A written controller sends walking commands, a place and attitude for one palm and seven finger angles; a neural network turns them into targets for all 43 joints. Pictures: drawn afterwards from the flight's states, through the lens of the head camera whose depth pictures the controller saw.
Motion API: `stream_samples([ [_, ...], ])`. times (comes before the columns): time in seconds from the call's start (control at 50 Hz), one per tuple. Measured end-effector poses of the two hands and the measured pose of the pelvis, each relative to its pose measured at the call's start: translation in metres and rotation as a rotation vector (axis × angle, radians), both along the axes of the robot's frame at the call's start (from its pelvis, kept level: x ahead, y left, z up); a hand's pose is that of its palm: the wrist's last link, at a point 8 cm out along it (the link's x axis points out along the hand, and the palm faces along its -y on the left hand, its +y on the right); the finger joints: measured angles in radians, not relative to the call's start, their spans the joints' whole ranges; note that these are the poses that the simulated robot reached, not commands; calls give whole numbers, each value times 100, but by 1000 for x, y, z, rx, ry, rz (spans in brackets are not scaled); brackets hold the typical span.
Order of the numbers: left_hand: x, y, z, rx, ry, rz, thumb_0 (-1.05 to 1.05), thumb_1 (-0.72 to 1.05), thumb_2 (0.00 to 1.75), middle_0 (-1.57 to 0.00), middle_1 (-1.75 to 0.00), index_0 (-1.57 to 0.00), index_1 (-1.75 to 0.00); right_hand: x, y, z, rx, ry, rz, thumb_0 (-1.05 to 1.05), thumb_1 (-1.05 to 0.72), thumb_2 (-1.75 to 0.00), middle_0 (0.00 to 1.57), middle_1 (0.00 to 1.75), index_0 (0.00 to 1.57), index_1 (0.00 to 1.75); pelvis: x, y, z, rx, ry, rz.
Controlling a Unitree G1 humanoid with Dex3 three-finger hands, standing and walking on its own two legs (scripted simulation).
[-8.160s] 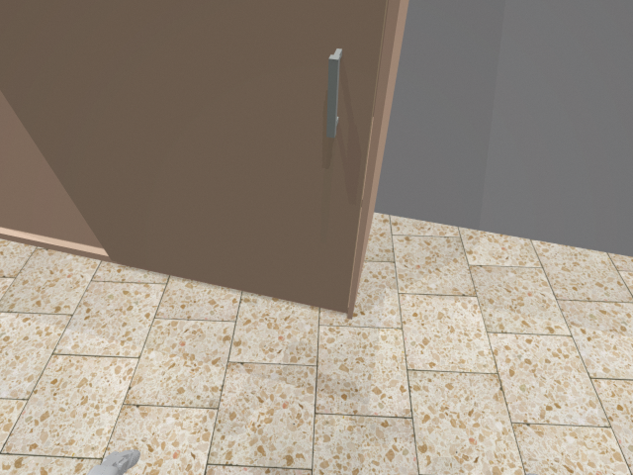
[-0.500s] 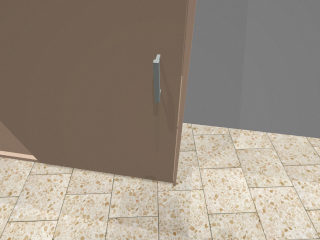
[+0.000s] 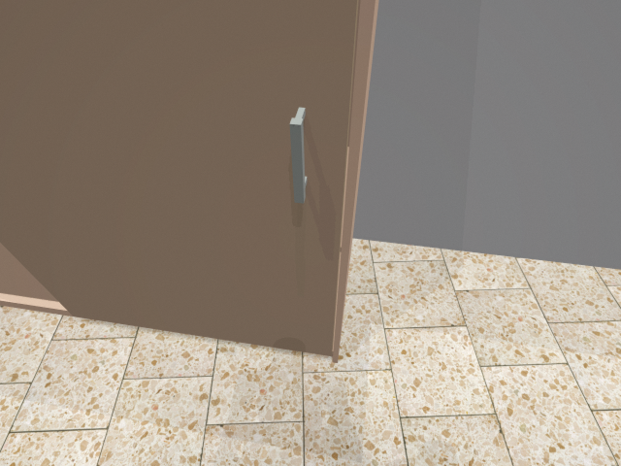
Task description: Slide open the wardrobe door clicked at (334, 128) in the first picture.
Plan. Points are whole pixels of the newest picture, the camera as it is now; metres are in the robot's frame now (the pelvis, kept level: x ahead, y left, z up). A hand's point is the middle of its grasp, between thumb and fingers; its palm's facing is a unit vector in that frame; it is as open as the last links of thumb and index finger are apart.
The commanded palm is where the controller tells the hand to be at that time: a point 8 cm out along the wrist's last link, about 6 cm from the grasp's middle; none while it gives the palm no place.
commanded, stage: look again from close up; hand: right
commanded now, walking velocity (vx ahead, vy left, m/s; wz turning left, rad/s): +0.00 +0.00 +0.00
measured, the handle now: (300, 157) +0.55 +0.05 +0.10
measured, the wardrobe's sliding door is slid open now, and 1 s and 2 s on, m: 0.00 0.00 0.00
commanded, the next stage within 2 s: shuffle to correct the standing spot in 0.52 s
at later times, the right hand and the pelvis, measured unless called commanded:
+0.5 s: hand out of the picture -0.02 -0.15 -0.18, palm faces +0.04 +0.99 -0.16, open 7.4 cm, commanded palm none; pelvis +0.00 +0.01 +0.00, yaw +0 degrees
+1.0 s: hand out of the picture -0.01 -0.11 -0.18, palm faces +0.05 +0.98 -0.17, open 7.4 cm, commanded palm none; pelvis +0.02 +0.06 +0.00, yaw -3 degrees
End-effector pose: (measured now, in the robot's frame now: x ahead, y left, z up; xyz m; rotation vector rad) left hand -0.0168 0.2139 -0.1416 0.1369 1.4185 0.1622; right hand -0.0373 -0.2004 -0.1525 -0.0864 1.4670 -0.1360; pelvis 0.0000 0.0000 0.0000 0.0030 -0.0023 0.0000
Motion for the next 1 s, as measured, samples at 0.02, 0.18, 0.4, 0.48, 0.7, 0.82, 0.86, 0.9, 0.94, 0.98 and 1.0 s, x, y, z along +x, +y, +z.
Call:
stream_samples([
  [0.02, 1, 0, 0, 1, -1, 0, 0, 91, 90, -20, -30, -20, -30, 1, 0, 0, -1, -1, 0, 0, -91, -90, 20, 30, 20, 30, 0, 0, 0, 0, 0, 0],
  [0.18, 4, 1, 0, 1, -5, 0, 0, 91, 90, -20, -30, -20, -30, 8, -3, 0, -8, -11, 2, 0, -91, -90, 20, 30, 20, 30, 4, 0, 0, -1, -2, 0],
  [0.4, 6, 7, 0, 8, -11, -6, 0, 91, 90, -20, -30, -20, -30, 13, -3, 1, -16, -30, 1, 0, -91, -90, 20, 30, 20, 30, 4, 3, 0, -2, -9, -4],
  [0.48, 6, 10, 1, 12, -10, -10, 0, 91, 90, -20, -30, -20, -30, 13, -3, 1, -17, -31, 1, 0, -91, -90, 20, 30, 20, 30, 3, 5, 1, -2, -10, -5],
  [0.7, 8, 22, 2, 25, -16, -18, 0, 91, 90, -20, -30, -20, -30, 9, -3, 3, -28, -23, 1, 0, -91, -90, 20, 30, 20, 30, 0, 10, 1, -4, -11, -10],
  [0.82, 5, 23, -1, 11, 1, 3, 0, 91, 90, -20, -30, -20, -30, 4, 8, 1, -19, 9, 4, 0, -91, -90, 20, 30, 20, 30, 5, 19, 0, -24, 2, -14],
  [0.86, 3, 27, -2, 6, 13, 17, 0, 91, 90, -20, -30, -20, -30, 4, 14, 1, -17, 27, 9, 0, -91, -90, 20, 30, 20, 30, 7, 25, -1, -30, 10, -13],
  [0.9, -1, 32, -3, 2, 30, 26, 0, 91, 90, -20, -30, -20, -30, 5, 20, 2, -17, 42, 10, 0, -91, -90, 20, 30, 20, 30, 9, 32, -1, -31, 19, -20],
  [0.94, -5, 40, -2, 0, 56, 29, 0, 91, 90, -20, -30, -20, -30, 9, 28, 4, -19, 44, 3, 0, -91, -90, 20, 30, 20, 30, 12, 41, 0, -29, 26, -32],
  [0.98, -8, 51, -2, 0, 86, 28, 0, 91, 90, -20, -30, -20, -30, 17, 36, 6, -23, 32, -10, 0, -91, -90, 20, 30, 20, 30, 16, 51, 0, -26, 30, -47],
  [1.0, -9, 58, -2, 0, 101, 25, 0, 91, 90, -20, -30, -20, -30, 22, 41, 7, -25, 23, -17, 0, -91, -90, 20, 30, 20, 30, 19, 57, 0, -25, 31, -54],
])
